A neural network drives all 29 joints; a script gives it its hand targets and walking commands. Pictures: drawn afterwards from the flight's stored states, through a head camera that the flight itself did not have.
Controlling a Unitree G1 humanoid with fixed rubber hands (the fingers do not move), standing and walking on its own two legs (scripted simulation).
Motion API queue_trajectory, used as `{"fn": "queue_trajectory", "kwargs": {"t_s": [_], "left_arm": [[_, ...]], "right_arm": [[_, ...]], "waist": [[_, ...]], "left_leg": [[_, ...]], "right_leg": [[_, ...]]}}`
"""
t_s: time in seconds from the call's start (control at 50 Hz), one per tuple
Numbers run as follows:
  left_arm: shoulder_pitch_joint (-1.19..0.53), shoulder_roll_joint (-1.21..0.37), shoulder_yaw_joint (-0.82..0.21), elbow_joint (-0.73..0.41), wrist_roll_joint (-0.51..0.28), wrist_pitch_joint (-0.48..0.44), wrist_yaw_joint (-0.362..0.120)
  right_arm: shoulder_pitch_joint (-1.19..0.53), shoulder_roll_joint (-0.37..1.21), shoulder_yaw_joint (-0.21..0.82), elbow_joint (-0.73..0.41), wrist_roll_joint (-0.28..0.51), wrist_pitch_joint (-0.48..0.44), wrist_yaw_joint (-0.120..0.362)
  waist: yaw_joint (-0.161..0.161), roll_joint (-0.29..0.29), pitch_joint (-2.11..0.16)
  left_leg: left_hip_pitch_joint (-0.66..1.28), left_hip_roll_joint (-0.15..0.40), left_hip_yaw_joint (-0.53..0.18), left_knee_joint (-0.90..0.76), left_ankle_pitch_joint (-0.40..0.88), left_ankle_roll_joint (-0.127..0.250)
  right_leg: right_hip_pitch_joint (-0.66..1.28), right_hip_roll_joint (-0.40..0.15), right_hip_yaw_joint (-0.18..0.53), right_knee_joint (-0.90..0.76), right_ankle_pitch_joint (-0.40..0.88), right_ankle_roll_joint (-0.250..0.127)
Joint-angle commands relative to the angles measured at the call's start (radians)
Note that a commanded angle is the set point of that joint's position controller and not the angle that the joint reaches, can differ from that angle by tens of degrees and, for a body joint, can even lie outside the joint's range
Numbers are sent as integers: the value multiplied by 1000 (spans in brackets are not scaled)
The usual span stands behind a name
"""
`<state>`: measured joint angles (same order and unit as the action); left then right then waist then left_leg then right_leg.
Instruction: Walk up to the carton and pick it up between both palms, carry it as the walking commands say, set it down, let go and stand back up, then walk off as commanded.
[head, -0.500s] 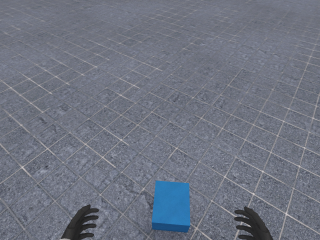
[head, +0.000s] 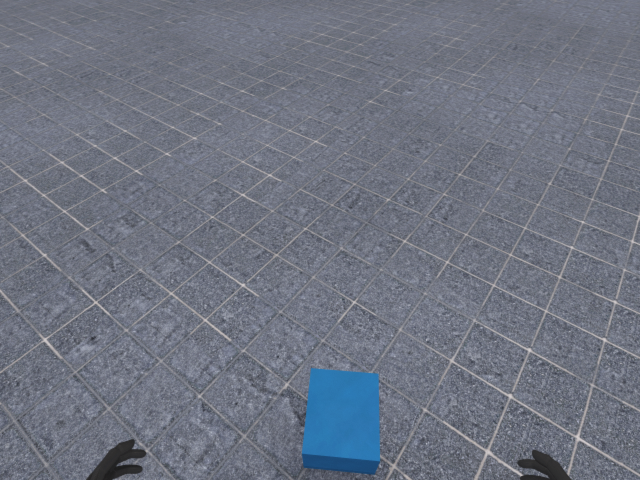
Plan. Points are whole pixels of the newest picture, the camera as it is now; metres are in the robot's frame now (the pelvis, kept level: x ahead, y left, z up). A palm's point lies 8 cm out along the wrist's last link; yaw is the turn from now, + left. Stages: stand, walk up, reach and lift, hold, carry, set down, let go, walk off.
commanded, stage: stand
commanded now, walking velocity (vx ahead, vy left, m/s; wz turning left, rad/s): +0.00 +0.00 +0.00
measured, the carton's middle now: (341, 419) +0.44 -0.03 -0.70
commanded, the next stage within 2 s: walk off in 1.56 s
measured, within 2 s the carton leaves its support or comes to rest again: neither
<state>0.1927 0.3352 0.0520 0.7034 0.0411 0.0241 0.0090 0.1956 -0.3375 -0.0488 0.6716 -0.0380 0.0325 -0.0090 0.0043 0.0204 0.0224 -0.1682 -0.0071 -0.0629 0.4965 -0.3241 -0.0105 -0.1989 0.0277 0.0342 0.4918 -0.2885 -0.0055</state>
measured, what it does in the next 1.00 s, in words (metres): stands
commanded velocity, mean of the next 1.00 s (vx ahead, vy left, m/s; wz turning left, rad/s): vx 0.00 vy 0.00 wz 0.00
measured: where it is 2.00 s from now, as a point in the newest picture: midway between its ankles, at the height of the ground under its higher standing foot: outside the picture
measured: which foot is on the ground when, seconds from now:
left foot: down 0.00-1.00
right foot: down 0.00-1.00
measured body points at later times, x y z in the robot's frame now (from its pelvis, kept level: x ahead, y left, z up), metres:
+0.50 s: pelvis +0.00 +0.00 +0.00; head +0.01 -0.01 +0.45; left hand +0.13 +0.30 -0.10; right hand +0.13 -0.30 -0.10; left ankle -0.04 +0.13 -0.74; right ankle -0.02 -0.12 -0.74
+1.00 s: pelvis -0.01 +0.00 +0.01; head -0.01 +0.00 +0.46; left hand +0.09 +0.31 -0.10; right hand +0.10 -0.31 -0.10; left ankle -0.04 +0.13 -0.74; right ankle -0.02 -0.12 -0.74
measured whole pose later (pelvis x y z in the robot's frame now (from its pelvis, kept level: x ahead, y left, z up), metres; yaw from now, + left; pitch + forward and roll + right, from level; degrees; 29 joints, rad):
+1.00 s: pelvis -0.01 +0.00 +0.01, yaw +0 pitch -2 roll +0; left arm 0.14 0.37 0.02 0.97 0.02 0.00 0.01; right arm 0.16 -0.38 -0.01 0.93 -0.03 -0.01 -0.02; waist 0.01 0.01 0.03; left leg -0.09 -0.01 -0.06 0.37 -0.24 -0.01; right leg -0.12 0.02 0.03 0.37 -0.21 0.00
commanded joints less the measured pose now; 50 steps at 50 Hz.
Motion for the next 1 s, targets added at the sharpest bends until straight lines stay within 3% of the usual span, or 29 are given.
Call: {"fn": "queue_trajectory", "kwargs": {"t_s": [0.0,0.3,0.98], "left_arm": [[-40,132,26,-39,-2,-22,9],[-58,158,18,68,-7,-28,16],[-85,196,1,226,-19,-36,5]], "right_arm": [[-32,-130,-25,-40,0,-24,-9],[-37,-160,-11,60,4,-38,-20],[-64,-202,10,219,13,-52,-16]], "waist": [[-2,-21,-91],[0,-14,-74],[3,-16,-18]], "left_leg": [[28,67,-37,-51,342,1],[43,81,-50,-85,395,7],[33,100,-73,-185,241,20]], "right_leg": [[52,-85,56,-57,323,4],[90,-102,63,-79,369,-6],[97,-123,88,-173,229,-14]]}}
